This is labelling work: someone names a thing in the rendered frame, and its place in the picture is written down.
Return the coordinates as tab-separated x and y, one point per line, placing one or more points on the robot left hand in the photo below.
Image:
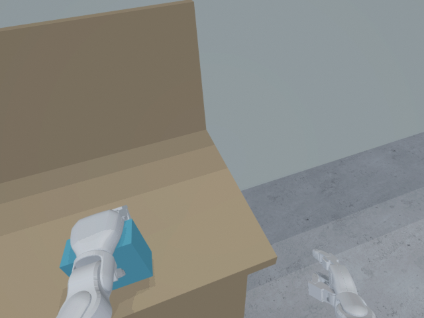
100	231

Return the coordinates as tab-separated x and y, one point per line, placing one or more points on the table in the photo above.
105	110

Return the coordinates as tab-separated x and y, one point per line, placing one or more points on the sponge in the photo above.
131	254

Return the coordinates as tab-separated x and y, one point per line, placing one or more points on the left robot forearm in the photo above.
89	286

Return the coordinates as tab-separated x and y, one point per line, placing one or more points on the right robot forearm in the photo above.
351	305

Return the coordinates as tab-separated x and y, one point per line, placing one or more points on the robot right hand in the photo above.
325	288

